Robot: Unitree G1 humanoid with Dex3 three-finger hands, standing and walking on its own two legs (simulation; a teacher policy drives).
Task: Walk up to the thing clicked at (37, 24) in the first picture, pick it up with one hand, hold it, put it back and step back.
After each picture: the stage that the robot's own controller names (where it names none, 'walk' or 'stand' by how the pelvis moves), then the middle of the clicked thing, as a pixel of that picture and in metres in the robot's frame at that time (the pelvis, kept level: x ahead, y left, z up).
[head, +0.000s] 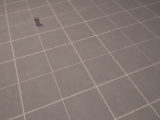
stand; (36, 21) +1.86 +0.60 -0.72
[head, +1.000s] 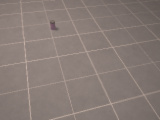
walk; (52, 25) +1.78 +0.27 -0.70
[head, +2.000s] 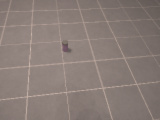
walk; (65, 46) +1.28 +0.14 -0.71
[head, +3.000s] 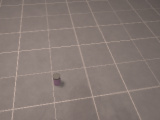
walk; (56, 79) +0.86 +0.20 -0.71
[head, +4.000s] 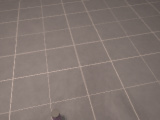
walk; (56, 116) +0.53 +0.22 -0.71
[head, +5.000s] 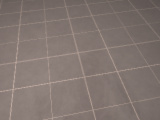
stand; out of the picture +0.39 +0.20 -0.72
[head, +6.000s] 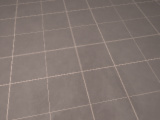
walk; out of the picture +0.39 +0.20 -0.72
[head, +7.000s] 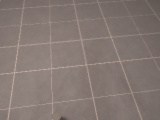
stand; (57, 118) +0.43 +0.18 -0.70
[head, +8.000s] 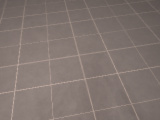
stand; out of the picture +0.41 +0.21 -0.71
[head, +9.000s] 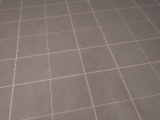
stand; out of the picture +0.39 +0.20 -0.70
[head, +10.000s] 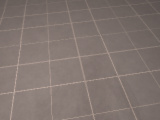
stand; out of the picture +0.39 +0.20 -0.72
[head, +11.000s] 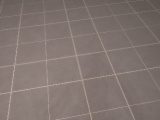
stand; out of the picture +0.38 +0.23 -0.73
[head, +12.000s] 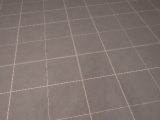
stand; out of the picture +0.37 +0.23 -0.73
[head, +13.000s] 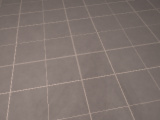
go down; out of the picture +0.37 +0.23 -0.73
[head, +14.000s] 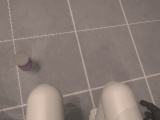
go down; (23, 61) +0.45 +0.25 -0.35
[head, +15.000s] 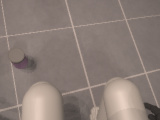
approach; (18, 58) +0.46 +0.25 -0.30
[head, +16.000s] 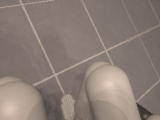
close in; out of the picture +0.44 +0.29 -0.23
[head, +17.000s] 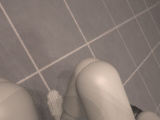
close; out of the picture +0.43 +0.31 -0.23
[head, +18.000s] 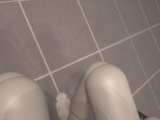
lift; out of the picture +0.41 +0.29 -0.21
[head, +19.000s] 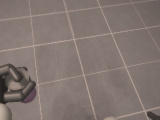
lift; (22, 87) +0.34 +0.20 -0.02
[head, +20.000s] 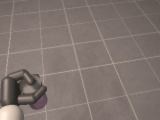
hold; (34, 93) +0.33 +0.18 +0.00
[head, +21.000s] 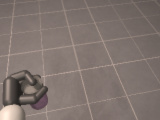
hold; (35, 93) +0.33 +0.18 -0.01
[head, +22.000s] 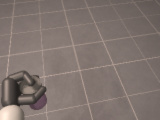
crouch; (34, 93) +0.33 +0.18 -0.01
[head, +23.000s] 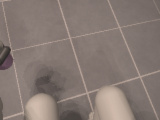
crouch; out of the picture +0.45 +0.25 -0.10
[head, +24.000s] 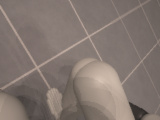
lower; out of the picture +0.44 +0.31 -0.23
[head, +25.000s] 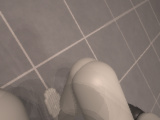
lower; out of the picture +0.44 +0.31 -0.23
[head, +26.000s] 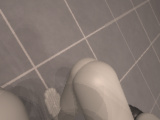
lower; out of the picture +0.44 +0.32 -0.23
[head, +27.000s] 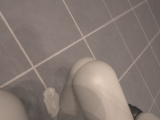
lower; out of the picture +0.44 +0.32 -0.23
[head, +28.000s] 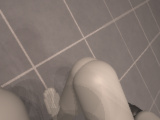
loosen; out of the picture +0.44 +0.32 -0.23
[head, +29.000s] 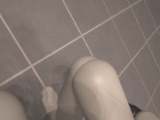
withdraw; out of the picture +0.44 +0.31 -0.23
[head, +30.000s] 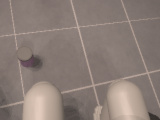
walk; (26, 57) +0.47 +0.24 -0.32
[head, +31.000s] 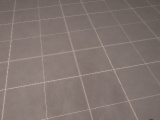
stand; out of the picture +0.39 +0.20 -0.66
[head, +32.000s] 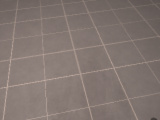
stand; out of the picture +0.40 +0.22 -0.67
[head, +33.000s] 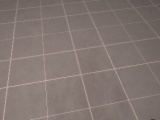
stand; out of the picture +0.39 +0.21 -0.67
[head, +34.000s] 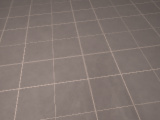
stand; out of the picture +0.42 +0.21 -0.72
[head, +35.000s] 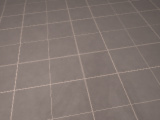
stand; out of the picture +0.39 +0.22 -0.73
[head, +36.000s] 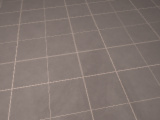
walk; out of the picture +0.38 +0.22 -0.73
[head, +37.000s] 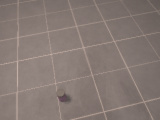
walk; (61, 95) +0.59 +0.21 -0.71
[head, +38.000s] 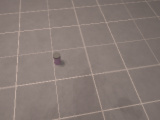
walk; (57, 58) +0.95 +0.22 -0.70
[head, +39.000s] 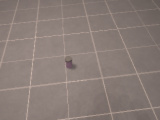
stand; (68, 62) +1.02 +0.18 -0.70
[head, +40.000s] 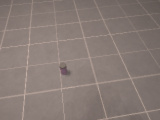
stand; (63, 68) +1.00 +0.19 -0.73
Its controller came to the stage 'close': yes
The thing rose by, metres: 0.71
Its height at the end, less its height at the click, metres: +0.00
